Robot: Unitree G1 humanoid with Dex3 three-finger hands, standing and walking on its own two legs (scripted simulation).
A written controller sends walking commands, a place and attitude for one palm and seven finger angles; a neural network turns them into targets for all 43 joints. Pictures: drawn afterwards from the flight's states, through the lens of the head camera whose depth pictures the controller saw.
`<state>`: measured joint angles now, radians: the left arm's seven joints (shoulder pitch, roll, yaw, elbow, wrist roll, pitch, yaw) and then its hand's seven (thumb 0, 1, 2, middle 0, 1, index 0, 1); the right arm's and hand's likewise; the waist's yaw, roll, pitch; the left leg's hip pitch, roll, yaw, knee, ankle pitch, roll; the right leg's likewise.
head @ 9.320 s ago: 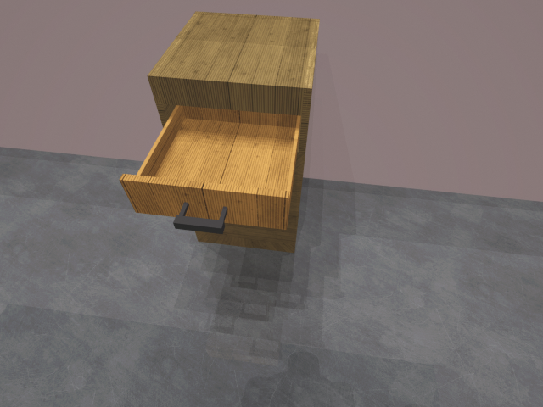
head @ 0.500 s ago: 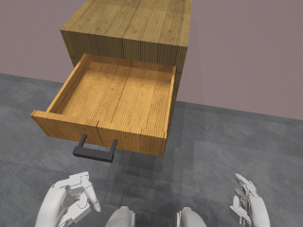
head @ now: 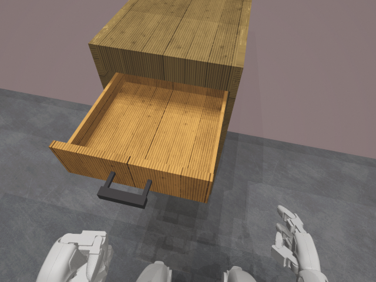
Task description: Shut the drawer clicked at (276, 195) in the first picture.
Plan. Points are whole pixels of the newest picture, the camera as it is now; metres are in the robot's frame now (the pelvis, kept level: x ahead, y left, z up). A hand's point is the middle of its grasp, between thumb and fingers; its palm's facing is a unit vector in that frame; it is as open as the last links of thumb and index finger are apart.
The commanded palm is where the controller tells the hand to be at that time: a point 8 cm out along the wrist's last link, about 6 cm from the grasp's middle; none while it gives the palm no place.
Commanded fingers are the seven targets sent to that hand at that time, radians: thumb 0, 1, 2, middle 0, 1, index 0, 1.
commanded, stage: raise the hand and make a fist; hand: left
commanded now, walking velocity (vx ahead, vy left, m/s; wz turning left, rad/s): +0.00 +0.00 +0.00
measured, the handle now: (126, 188) +0.32 +0.18 -0.03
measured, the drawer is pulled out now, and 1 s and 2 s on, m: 0.30 0.30 0.30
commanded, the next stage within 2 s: bring the fist close to the handle in 0.32 s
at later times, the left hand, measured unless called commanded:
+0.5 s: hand (103, 266) +0.15 +0.15 +0.06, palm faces -0.11 -0.99 -0.05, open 3.3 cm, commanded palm +0.12 +0.21 +0.06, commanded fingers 0.00 0.90 0.90 -1.40 -1.60 -1.40 -1.60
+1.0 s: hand (119, 251) +0.18 +0.15 +0.01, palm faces -0.15 -0.99 -0.03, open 3.3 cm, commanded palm +0.16 +0.20 +0.01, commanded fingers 0.00 0.90 0.90 -1.40 -1.60 -1.40 -1.60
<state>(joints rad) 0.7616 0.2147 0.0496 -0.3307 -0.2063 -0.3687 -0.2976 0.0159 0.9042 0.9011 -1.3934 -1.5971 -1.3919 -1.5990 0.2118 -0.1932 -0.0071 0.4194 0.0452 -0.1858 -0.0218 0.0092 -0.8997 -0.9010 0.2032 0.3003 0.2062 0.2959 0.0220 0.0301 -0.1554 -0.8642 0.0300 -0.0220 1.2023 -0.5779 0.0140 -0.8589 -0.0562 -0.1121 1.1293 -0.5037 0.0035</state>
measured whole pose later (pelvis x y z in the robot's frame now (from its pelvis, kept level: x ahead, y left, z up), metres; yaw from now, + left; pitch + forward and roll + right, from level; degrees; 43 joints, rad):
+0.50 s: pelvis +0.00 -0.01 +0.00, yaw +0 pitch +14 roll -3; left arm 0.75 0.23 0.09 -0.28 -0.23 -0.39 -0.30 0.02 0.90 0.90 -1.40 -1.60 -1.40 -1.60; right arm 0.23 -0.20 -0.02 0.44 0.05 -0.19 -0.04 0.01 -0.90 -0.90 0.20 0.30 0.20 0.30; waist 0.00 0.03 -0.16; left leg -0.86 0.04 -0.02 1.20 -0.57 0.01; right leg -0.86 -0.05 -0.11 1.13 -0.50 0.00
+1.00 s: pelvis -0.01 +0.00 -0.03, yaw -1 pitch +19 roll -3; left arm 0.56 0.22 0.05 -0.17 -0.19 -0.41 -0.27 0.02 0.90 0.90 -1.40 -1.60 -1.40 -1.60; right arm 0.20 -0.21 0.00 0.45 0.03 -0.17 -0.03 0.01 -0.90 -0.90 0.20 0.30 0.21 0.30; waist -0.01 0.02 -0.18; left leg -1.07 0.03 -0.02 1.36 -0.62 0.02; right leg -1.07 -0.06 -0.10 1.28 -0.54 0.00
